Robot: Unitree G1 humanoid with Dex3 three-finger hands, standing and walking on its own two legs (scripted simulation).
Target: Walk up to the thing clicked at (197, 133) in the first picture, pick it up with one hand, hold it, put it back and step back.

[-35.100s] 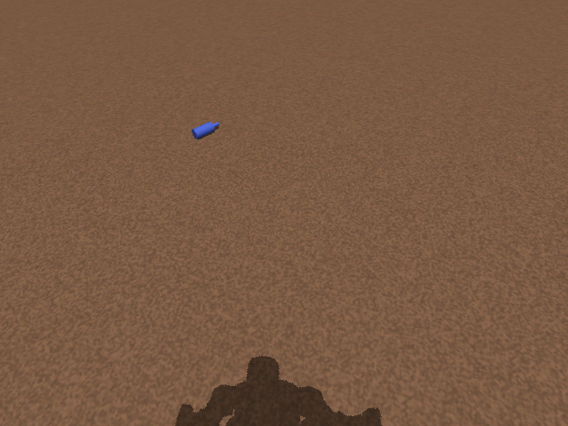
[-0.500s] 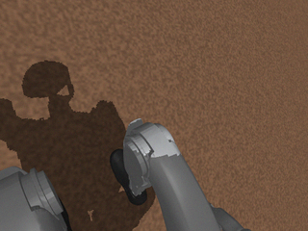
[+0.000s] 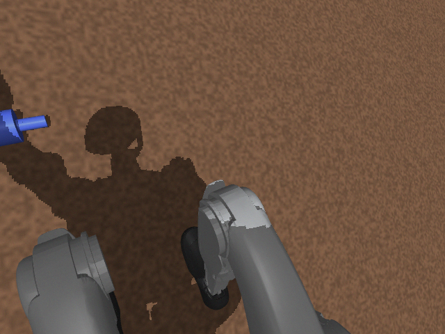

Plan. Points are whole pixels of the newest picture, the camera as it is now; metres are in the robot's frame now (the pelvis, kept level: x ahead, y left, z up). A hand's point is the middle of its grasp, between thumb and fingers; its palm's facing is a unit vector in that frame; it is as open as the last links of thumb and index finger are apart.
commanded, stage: withdraw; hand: left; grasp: from above
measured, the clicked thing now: out of the picture +0.51 +0.29 -0.29
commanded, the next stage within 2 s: home in 0.48 s
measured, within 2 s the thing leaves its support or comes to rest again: neither
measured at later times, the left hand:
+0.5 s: hand out of the picture +0.46 +0.31 -0.09, palm faces -0.48 -0.10 -0.87, open 12.5 cm
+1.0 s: hand out of the picture +0.46 +0.30 -0.10, palm faces -0.27 -0.42 -0.87, open 9.8 cm
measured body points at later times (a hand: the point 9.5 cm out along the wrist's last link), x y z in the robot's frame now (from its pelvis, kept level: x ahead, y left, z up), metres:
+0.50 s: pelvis -0.02 -0.01 +0.04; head +0.21 +0.08 +0.42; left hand +0.48 +0.31 -0.04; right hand +0.07 -0.29 -0.05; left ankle +0.06 +0.12 -0.29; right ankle +0.12 -0.11 -0.29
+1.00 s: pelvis +0.00 +0.00 +0.04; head +0.23 +0.08 +0.42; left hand +0.47 +0.32 -0.05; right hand +0.06 -0.25 -0.06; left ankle +0.06 +0.12 -0.29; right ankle +0.12 -0.11 -0.29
